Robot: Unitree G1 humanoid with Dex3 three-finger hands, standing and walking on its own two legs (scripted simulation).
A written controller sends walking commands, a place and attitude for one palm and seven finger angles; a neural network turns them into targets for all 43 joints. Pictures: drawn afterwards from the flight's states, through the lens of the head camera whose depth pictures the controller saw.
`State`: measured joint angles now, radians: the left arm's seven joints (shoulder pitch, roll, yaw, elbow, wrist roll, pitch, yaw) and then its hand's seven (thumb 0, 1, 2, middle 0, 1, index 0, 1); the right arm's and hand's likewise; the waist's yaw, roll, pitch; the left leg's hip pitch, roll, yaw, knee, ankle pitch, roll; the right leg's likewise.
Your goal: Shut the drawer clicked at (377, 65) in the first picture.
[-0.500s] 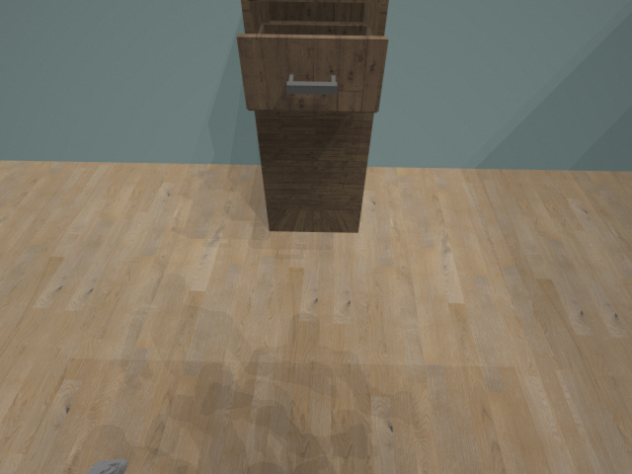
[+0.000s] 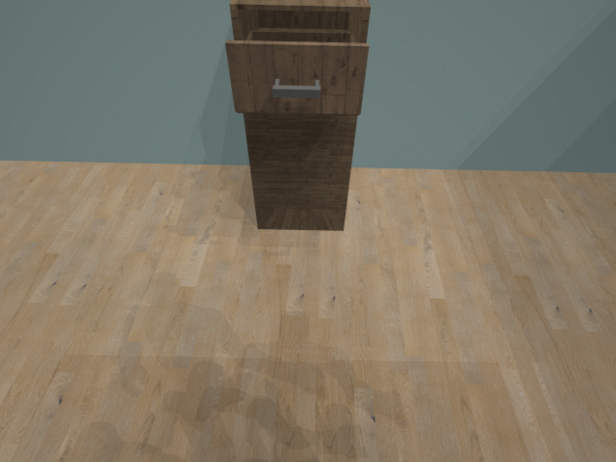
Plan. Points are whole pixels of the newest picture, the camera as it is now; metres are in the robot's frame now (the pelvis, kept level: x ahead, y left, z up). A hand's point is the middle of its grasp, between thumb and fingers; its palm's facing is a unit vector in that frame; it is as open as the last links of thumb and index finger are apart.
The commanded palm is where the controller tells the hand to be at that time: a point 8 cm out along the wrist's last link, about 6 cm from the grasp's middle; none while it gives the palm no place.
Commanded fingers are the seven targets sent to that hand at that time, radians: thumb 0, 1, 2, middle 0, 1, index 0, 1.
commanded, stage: stand and wait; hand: left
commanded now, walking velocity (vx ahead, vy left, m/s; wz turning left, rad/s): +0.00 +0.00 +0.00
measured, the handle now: (297, 87) +0.94 +0.09 +0.04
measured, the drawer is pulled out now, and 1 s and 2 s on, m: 0.24 0.24 0.24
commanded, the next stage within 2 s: look at it before walking up in 0.52 s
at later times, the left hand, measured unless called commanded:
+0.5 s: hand out of the picture +0.06 +0.24 -0.15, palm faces -0.03 -0.94 -0.33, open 7.4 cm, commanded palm none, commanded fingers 0.00 0.90 0.90 -0.20 -0.30 -0.20 -0.30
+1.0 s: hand out of the picture +0.07 +0.24 -0.15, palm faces -0.03 -0.94 -0.34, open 7.4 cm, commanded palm none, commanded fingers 0.00 0.90 0.90 -0.20 -0.30 -0.20 -0.30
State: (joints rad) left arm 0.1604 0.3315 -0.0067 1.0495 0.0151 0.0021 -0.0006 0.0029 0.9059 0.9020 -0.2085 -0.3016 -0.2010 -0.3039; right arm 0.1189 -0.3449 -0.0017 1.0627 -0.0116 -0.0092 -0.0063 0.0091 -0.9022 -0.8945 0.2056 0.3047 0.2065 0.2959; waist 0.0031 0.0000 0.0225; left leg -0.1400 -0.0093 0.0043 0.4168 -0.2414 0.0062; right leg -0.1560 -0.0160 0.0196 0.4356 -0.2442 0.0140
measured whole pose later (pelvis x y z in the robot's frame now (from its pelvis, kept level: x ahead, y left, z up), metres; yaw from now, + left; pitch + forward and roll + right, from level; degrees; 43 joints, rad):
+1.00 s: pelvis +0.00 -0.01 +0.00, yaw +0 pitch -1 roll +0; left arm 0.15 0.33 0.00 1.09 0.02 -0.01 0.00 0.00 0.91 0.90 -0.21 -0.30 -0.20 -0.30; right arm 0.12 -0.34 0.00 1.11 -0.01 -0.02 -0.01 0.01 -0.90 -0.89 0.21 0.30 0.21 0.30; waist 0.00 0.00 0.03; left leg -0.13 0.00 0.01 0.36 -0.21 0.00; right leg -0.15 0.00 0.02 0.38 -0.21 0.01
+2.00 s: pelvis +0.19 -0.05 +0.00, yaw -19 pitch +0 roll -1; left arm 0.44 0.13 0.04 1.06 0.03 -0.07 0.01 0.00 0.91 0.90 -0.21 -0.30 -0.20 -0.30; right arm 0.11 -0.20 -0.06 0.95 -0.02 -0.02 0.02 0.01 -0.91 -0.90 0.20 0.30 0.20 0.30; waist 0.05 0.02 0.02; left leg -0.63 0.12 0.05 0.93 -0.18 -0.06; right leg -0.03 0.05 0.07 0.33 -0.30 -0.03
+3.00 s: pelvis +0.34 +0.01 -0.01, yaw -16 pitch -1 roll +0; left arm 0.21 0.19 0.07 0.96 0.03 0.01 0.04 -0.01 0.92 0.90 -0.21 -0.30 -0.20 -0.30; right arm 0.24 -0.21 -0.09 0.97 -0.02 0.06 0.01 0.01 -0.91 -0.90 0.20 0.30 0.20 0.29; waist -0.02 -0.01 0.05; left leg -0.41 0.06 0.08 0.85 -0.44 -0.04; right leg -0.18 -0.16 -0.24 0.59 -0.36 0.04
